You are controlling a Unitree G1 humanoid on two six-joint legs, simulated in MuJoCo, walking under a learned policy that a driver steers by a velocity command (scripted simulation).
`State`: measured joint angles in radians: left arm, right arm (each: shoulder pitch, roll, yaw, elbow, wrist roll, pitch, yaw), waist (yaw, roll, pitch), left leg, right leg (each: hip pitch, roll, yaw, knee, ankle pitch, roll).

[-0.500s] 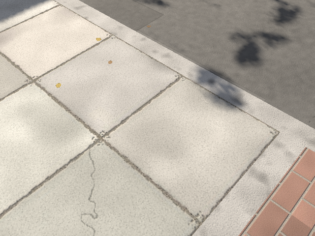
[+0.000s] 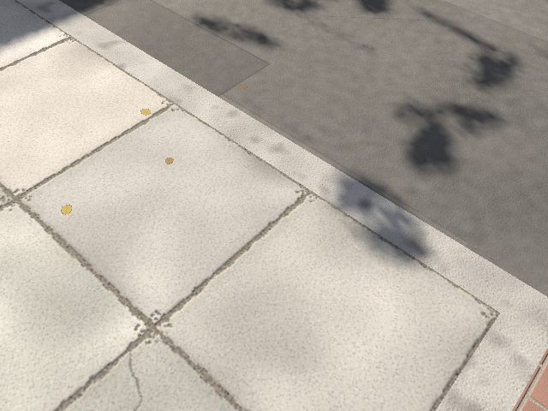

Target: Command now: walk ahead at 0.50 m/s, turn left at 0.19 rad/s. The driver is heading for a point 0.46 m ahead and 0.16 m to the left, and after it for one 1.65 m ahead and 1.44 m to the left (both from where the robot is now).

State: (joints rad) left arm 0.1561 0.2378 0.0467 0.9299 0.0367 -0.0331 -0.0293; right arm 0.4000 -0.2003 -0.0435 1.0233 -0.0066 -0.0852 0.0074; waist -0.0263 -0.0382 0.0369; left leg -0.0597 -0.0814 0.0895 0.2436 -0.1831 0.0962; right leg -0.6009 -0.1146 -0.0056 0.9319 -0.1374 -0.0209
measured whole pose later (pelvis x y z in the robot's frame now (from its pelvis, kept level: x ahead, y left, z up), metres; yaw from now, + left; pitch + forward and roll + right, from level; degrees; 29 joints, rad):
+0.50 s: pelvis +0.27 -0.04 +0.00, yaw +15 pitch +0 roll -1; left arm 0.31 0.23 0.06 0.93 0.02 -0.10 0.01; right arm 0.20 -0.28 -0.09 0.88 -0.03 0.00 0.04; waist 0.01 0.05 0.04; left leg -0.61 0.07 -0.01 1.08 -0.20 0.06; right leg -0.12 0.01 -0.19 0.31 -0.20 -0.05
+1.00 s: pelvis +0.43 +0.06 -0.01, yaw +33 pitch +1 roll -1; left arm 0.14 0.25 0.05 0.79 0.03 0.02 0.02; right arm 0.21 -0.26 -0.07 0.82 -0.01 0.00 0.00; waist -0.02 -0.03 0.10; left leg -0.33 -0.13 -0.01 0.43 -0.11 0.13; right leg -0.59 -0.08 0.03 1.11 -0.37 0.05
